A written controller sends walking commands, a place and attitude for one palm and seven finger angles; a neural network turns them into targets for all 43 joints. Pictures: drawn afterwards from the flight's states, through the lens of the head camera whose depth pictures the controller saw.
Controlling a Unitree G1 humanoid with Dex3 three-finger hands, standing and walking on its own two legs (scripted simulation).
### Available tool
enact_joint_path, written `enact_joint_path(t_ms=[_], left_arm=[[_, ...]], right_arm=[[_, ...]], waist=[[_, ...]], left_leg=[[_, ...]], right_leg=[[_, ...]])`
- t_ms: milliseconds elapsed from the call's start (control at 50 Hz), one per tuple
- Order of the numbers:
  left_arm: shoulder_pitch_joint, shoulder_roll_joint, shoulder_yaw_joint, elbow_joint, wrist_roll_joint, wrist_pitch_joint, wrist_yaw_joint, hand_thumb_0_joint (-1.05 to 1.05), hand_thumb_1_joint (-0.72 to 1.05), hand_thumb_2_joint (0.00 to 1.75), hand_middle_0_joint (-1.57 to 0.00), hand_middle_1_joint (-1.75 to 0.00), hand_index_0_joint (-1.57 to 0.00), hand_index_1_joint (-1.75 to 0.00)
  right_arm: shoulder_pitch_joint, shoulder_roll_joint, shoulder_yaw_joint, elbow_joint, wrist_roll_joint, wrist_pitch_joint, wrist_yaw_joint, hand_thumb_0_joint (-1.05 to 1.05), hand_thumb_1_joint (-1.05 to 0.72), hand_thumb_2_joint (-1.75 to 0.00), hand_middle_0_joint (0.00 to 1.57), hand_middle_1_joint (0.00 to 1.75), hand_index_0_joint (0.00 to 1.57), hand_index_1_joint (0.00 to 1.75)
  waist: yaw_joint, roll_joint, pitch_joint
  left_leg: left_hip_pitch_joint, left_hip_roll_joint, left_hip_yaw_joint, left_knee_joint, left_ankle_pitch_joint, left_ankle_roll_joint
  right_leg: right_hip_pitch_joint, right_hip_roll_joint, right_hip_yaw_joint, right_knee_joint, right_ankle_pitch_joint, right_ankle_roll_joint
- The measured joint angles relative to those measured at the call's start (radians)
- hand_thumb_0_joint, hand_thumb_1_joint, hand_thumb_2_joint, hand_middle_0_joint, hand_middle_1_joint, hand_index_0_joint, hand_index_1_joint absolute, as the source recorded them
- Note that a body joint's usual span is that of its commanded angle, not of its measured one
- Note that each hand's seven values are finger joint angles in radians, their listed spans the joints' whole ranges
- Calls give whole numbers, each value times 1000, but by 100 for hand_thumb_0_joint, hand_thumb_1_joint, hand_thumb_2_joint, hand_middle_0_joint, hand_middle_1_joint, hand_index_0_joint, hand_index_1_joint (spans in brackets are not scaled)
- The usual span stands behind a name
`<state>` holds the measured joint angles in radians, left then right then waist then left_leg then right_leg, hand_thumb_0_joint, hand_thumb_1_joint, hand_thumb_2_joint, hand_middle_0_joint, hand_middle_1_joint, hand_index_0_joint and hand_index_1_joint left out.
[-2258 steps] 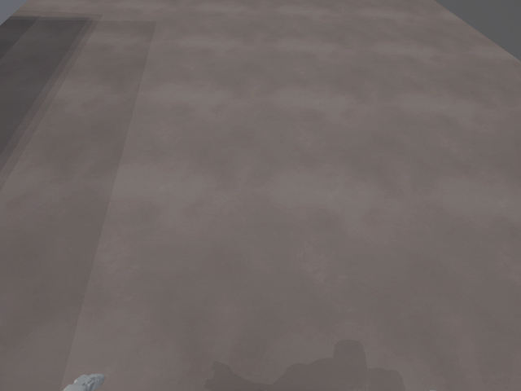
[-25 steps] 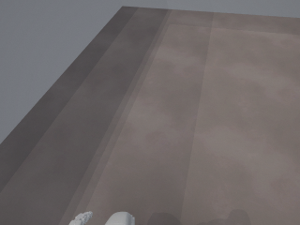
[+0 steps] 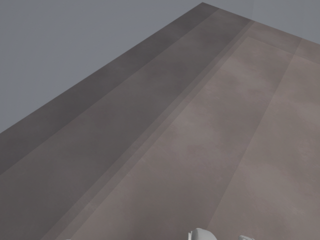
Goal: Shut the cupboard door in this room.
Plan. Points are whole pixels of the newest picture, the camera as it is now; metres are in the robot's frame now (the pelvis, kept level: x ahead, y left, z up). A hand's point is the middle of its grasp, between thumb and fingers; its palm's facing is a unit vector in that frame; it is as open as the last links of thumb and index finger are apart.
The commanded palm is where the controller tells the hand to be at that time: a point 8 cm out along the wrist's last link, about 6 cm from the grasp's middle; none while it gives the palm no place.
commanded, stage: walk to a spot facing it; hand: left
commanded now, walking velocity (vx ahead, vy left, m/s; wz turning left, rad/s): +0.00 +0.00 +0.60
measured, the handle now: out of the picture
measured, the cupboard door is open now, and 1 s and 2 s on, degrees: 82 82 82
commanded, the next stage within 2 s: none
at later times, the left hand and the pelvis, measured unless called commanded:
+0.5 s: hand out of the picture +0.03 +0.16 -0.15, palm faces +0.30 -0.92 -0.26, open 7.4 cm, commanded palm none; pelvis -0.01 -0.05 +0.00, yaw +19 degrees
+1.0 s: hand out of the picture -0.07 +0.24 -0.16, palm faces +0.60 -0.76 -0.25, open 7.4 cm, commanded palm none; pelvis -0.02 +0.00 +0.00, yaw +36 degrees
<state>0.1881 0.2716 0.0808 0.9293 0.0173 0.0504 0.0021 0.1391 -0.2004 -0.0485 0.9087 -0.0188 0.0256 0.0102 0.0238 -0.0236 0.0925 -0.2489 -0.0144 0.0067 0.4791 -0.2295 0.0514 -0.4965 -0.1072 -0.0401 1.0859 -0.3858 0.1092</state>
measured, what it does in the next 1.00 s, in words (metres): steps on the spot, turning left: right foot, then left foot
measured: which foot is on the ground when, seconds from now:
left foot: down 0.00-0.24, up 0.26-0.66, down 0.68-1.00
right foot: up 0.00-0.22, down 0.24-0.68, up 0.70-1.00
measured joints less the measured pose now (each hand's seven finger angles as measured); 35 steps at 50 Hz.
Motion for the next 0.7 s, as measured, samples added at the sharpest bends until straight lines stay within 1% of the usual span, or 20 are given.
enact_joint_path(t_ms=[80,140,200,240,260,280,300,320,360,380,420,480,540,580,620,660,680,700], left_arm=[[-36,-17,-6,-19,-2,1,3,0,91,90,-20,-30,-20,-30],[-64,-33,-12,-36,-6,-1,6,0,91,90,-20,-30,-20,-30],[-85,-50,-21,-55,-11,-10,6,0,90,90,-20,-30,-20,-30],[-85,-58,-28,-73,-12,-25,6,0,90,90,-20,-30,-20,-30],[-86,-67,-30,-76,-8,-35,9,0,90,90,-20,-30,-20,-30],[-86,-77,-37,-79,-4,-40,10,0,90,90,-20,-30,-20,-30],[-81,-85,-42,-81,-3,-44,11,0,90,90,-20,-30,-20,-30],[-73,-92,-45,-83,-2,-46,12,0,90,90,-20,-30,-21,-30],[-56,-102,-48,-80,-1,-44,14,0,90,90,-20,-30,-21,-30],[-49,-105,-49,-77,1,-42,15,0,90,90,-20,-30,-21,-30],[-35,-108,-48,-70,2,-42,16,0,90,90,-20,-30,-21,-30],[-16,-107,-47,-60,5,-44,14,0,90,90,-20,-30,-21,-30],[3,-97,-44,-52,9,-44,11,0,90,90,-21,-30,-21,-30],[15,-85,-41,-46,11,-43,8,0,90,90,-21,-30,-21,-30],[28,-67,-34,-38,13,-40,7,0,90,90,-21,-30,-21,-30],[43,-45,-25,-27,11,-35,5,0,90,90,-21,-30,-21,-30],[53,-31,-19,-24,7,-30,4,0,90,90,-21,-30,-21,-30],[56,-13,-11,-15,3,-22,4,0,90,90,-21,-30,-21,-30]], right_arm=[[33,10,-6,9,-3,4,1,1,-90,-90,21,30,20,30],[53,9,-14,16,-7,10,1,1,-90,-90,21,30,20,30],[72,0,-25,23,-9,19,0,1,-90,-90,21,30,20,30],[89,-7,-34,26,-4,25,0,1,-90,-90,21,30,20,30],[91,-16,-40,31,0,28,1,1,-90,-90,21,30,20,30],[90,-25,-47,35,1,33,1,1,-90,-90,21,30,20,30],[90,-33,-53,39,-1,39,1,1,-90,-90,21,30,20,30],[88,-39,-57,43,-3,45,3,1,-90,-90,21,30,20,30],[85,-51,-63,48,-5,52,10,1,-90,-90,20,30,20,30],[84,-56,-65,49,-6,54,13,1,-90,-90,20,30,20,30],[81,-61,-66,50,-6,56,17,1,-91,-90,20,30,20,30],[72,-63,-63,53,-5,62,19,1,-91,-90,20,30,20,30],[50,-64,-55,56,-3,64,19,1,-91,-90,20,30,20,30],[29,-63,-48,53,0,61,19,1,-91,-90,20,30,20,30],[7,-62,-41,43,3,54,18,1,-91,-90,20,30,20,30],[-12,-63,-35,27,4,42,19,1,-91,-90,20,30,20,30],[-19,-62,-33,17,3,32,20,1,-91,-90,20,30,20,30],[-32,-54,-32,10,1,22,20,1,-91,-90,20,30,20,30]], waist=[[-23,7,-8],[-43,21,-8],[-63,41,-8],[-68,48,-16],[-67,63,-13],[-71,78,-6],[-73,83,-2],[-73,83,1],[-75,83,4],[-77,81,6],[-77,73,8],[-69,55,12],[-53,37,21],[-38,24,28],[-24,11,34],[-14,-1,33],[-10,-11,29],[-2,-32,33]], left_leg=[[-9,-22,-39,-11,16,-3],[-29,-33,-71,1,19,-12],[-61,-44,-110,31,15,-28],[-94,-60,-135,74,2,-44],[-116,-57,-142,121,-33,-51],[-144,-56,-139,201,-115,-61],[-176,-58,-124,301,-183,-69],[-206,-57,-106,406,-215,-76],[-251,-39,-72,582,-201,-93],[-263,-26,-60,638,-182,-101],[-269,2,-43,691,-155,-116],[-242,34,-30,654,-159,-131],[-191,54,-9,531,-192,-136],[-151,58,11,429,-214,-131],[-109,56,34,324,-215,-122],[-53,49,60,186,-151,-111],[-28,41,69,121,-88,-89],[-34,26,73,130,-84,-60]], right_leg=[[29,15,24,-89,-14,2],[66,37,28,-185,-39,-4],[133,67,22,-339,-32,-17],[208,76,11,-510,51,-31],[218,83,-1,-536,81,-60],[219,84,-19,-525,86,-87],[222,76,-33,-516,82,-106],[230,67,-44,-516,79,-117],[252,51,-67,-536,82,-122],[262,43,-80,-547,85,-121],[276,27,-104,-562,90,-119],[288,2,-141,-575,91,-115],[291,-24,-178,-572,87,-105],[286,-42,-200,-557,79,-95],[277,-61,-223,-532,66,-82],[263,-82,-246,-488,44,-63],[245,-99,-250,-445,24,-52],[215,-109,-221,-371,-34,-41]])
